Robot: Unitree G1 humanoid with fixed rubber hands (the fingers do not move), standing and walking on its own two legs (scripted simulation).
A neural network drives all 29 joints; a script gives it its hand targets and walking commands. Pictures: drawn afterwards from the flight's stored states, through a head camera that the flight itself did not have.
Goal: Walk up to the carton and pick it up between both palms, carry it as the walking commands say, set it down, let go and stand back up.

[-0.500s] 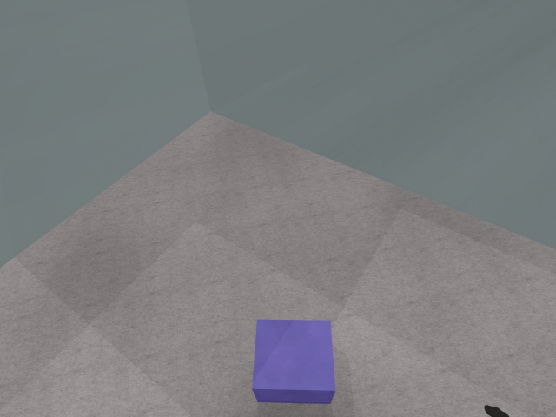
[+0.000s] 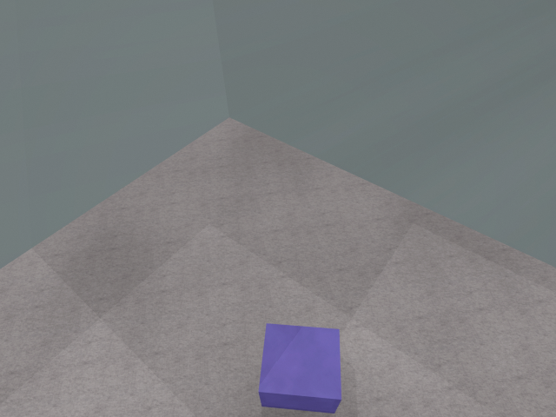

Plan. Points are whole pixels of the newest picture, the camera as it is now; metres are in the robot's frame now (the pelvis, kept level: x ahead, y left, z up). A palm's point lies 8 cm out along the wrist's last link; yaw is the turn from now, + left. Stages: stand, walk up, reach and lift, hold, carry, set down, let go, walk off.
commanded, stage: walk up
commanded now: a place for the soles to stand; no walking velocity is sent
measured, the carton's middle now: (300, 368) +0.40 -0.01 -0.69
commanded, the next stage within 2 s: reach and lift in 0.82 s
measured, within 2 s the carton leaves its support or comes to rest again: neither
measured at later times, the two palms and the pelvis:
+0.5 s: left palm out of the picture +0.06 +0.31 -0.13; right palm out of the picture +0.07 -0.31 -0.11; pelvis -0.01 +0.00 -0.01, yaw +1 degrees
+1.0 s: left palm out of the picture +0.12 +0.28 -0.14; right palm out of the picture +0.13 -0.29 -0.12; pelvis -0.04 -0.01 -0.03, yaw -4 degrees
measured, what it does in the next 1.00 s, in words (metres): stands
